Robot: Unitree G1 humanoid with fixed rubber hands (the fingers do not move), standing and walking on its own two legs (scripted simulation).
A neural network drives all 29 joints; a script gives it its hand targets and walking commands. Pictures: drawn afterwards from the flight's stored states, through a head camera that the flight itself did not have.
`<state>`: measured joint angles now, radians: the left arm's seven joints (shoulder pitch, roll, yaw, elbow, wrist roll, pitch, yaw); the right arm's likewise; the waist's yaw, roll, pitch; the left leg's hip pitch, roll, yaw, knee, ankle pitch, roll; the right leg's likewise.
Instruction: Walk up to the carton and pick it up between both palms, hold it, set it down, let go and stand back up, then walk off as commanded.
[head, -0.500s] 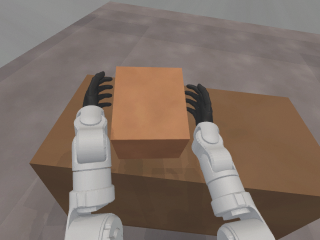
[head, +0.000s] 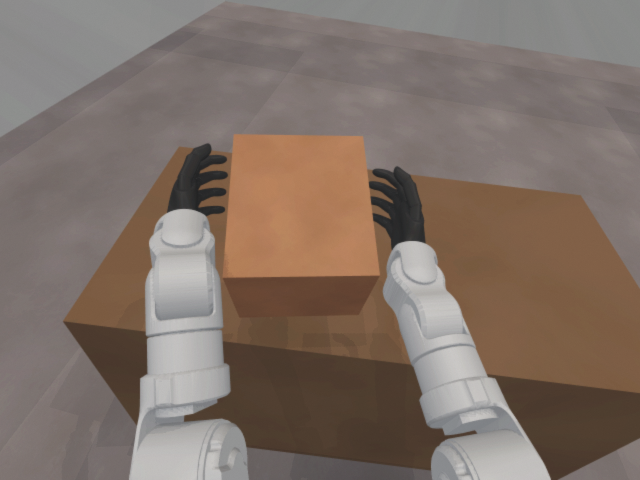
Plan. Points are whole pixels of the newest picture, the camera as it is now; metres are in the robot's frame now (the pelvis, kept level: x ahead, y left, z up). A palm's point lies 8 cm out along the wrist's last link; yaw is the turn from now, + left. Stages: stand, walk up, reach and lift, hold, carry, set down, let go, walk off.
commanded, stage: hold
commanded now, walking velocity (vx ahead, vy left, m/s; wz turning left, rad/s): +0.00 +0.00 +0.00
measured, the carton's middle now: (299, 229) +0.40 +0.00 +0.12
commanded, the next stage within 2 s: none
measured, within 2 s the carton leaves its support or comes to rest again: neither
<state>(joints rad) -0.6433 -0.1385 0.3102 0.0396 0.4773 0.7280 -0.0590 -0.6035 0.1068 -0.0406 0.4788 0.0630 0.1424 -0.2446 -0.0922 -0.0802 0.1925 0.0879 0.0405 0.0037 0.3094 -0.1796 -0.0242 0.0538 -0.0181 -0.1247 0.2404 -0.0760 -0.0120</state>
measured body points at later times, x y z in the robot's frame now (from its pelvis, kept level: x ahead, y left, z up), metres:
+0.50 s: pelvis +0.01 +0.00 +0.00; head +0.00 +0.03 +0.45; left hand +0.39 +0.14 +0.17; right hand +0.37 -0.12 +0.15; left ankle +0.01 +0.13 -0.75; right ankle +0.06 -0.11 -0.75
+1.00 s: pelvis +0.00 +0.00 +0.00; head -0.01 +0.03 +0.45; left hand +0.38 +0.14 +0.18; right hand +0.37 -0.11 +0.16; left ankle +0.01 +0.13 -0.75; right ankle +0.06 -0.11 -0.75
